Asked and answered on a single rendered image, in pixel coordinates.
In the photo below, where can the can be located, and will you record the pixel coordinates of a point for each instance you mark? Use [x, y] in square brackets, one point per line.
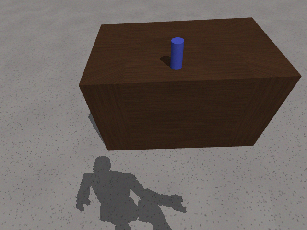
[177, 47]

